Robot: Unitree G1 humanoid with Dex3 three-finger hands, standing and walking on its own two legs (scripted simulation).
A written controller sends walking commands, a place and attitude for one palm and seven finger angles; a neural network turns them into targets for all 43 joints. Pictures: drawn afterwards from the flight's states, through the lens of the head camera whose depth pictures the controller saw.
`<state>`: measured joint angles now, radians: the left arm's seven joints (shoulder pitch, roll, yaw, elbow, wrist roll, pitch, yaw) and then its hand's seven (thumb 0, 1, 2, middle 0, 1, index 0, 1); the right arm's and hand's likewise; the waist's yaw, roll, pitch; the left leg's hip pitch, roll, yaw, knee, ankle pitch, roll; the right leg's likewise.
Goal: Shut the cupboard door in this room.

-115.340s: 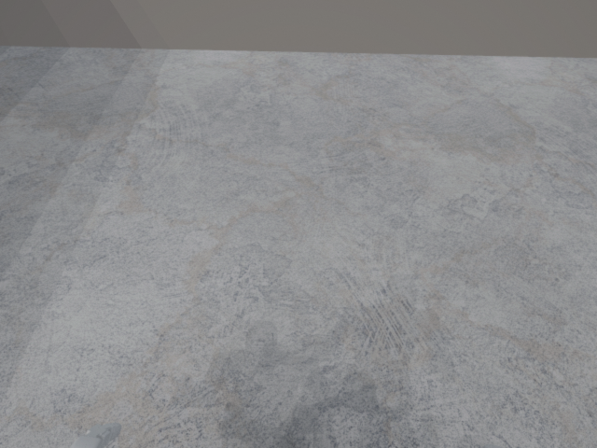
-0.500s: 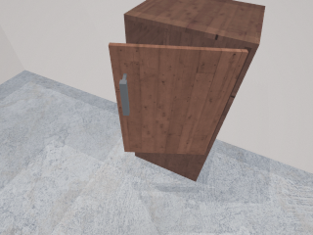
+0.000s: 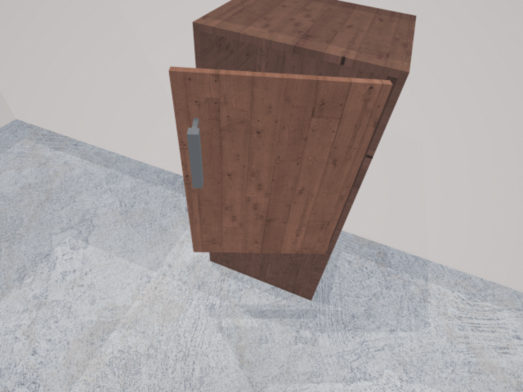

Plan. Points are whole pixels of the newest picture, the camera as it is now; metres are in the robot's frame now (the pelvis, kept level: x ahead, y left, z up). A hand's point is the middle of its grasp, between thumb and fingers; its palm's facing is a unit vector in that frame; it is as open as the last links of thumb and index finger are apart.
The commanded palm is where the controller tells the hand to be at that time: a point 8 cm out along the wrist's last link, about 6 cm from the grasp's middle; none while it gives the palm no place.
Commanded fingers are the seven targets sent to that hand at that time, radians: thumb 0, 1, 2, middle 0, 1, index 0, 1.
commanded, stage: shuffle to correct the standing spot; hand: left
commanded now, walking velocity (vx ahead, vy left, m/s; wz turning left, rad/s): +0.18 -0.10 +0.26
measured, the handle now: (196, 153) +0.57 +0.17 +0.03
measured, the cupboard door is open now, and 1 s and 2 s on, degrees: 23 23 23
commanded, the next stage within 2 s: come to a stop and stand still in 0.56 s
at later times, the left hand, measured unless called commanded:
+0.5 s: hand out of the picture +0.06 +0.11 -0.15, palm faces +0.11 -0.97 -0.20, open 7.2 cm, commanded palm none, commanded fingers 0.00 0.90 0.90 -0.20 -0.30 -0.20 -0.30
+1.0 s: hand out of the picture +0.13 +0.11 -0.17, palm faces +0.10 -0.98 -0.19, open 7.3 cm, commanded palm none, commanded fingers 0.00 0.90 0.90 -0.20 -0.30 -0.20 -0.30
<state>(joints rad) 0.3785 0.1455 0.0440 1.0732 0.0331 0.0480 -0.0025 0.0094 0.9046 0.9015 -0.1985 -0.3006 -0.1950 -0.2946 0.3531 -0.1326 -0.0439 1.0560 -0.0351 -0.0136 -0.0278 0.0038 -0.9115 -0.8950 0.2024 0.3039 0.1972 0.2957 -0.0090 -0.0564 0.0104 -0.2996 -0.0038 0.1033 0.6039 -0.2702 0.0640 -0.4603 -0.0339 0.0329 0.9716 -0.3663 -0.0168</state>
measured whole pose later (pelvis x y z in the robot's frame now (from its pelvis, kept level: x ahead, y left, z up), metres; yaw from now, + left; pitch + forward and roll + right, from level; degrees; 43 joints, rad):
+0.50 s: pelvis +0.06 -0.06 +0.02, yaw +4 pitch +0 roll -1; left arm 0.33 0.14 0.04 1.04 0.02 -0.04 0.03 0.00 0.94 0.90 -0.20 -0.30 -0.20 -0.29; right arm 0.31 -0.19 -0.07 1.06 -0.03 0.01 0.00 0.01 -0.91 -0.90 0.20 0.30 0.20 0.30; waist -0.03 0.02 0.01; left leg -0.49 0.07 0.07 0.94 -0.31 0.01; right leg -0.14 0.00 -0.11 0.38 -0.24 -0.03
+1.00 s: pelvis +0.12 -0.06 +0.01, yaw +3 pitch -1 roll +0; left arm 0.26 0.16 0.04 1.04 0.03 0.04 0.03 0.02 0.93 0.90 -0.20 -0.30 -0.19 -0.29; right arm 0.17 -0.15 -0.04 1.04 -0.02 0.01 -0.04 0.00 -0.95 -0.89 0.21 0.30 0.20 0.30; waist 0.01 -0.03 0.08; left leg -0.26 0.02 0.14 0.49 -0.21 0.04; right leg -0.30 -0.06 -0.04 0.67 -0.33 0.03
